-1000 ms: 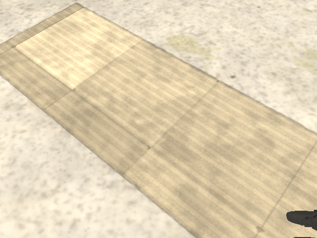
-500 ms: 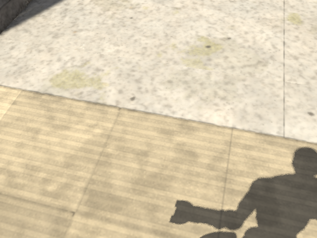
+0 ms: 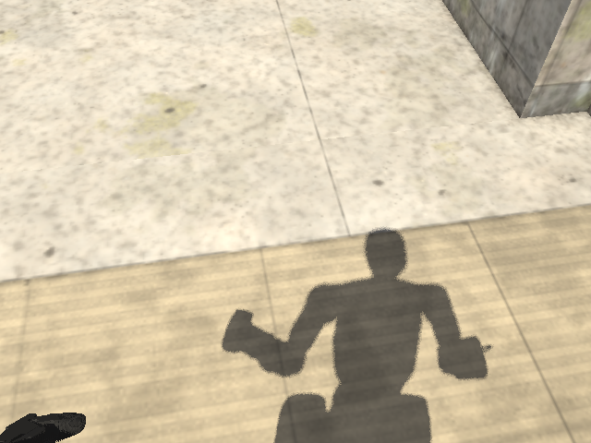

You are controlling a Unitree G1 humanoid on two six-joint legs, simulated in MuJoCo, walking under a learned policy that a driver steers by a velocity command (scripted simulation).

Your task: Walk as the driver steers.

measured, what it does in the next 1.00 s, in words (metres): walks ahead: right foot, then left foot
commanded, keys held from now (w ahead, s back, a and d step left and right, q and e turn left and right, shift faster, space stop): shift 0.52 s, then w+shift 0.48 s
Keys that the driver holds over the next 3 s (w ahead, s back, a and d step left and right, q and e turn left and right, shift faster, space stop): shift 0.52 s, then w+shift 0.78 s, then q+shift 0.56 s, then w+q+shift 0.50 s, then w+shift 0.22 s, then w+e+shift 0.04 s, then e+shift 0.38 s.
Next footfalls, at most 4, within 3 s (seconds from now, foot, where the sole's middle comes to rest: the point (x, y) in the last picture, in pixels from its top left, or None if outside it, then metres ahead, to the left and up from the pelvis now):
0.32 right None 0.00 -0.14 -0.76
0.82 left None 0.16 0.12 -0.76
1.30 right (340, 395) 0.58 -0.10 -0.77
1.72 left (272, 286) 0.87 0.07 -0.76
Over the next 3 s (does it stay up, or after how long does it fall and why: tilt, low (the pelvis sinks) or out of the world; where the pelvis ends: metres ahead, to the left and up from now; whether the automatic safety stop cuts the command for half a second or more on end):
stays up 1.21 0.38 0.00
